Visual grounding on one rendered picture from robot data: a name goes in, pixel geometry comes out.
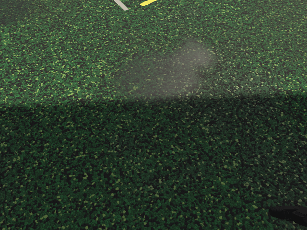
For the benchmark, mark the right robot hand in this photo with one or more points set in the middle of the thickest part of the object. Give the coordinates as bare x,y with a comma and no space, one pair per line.
297,213

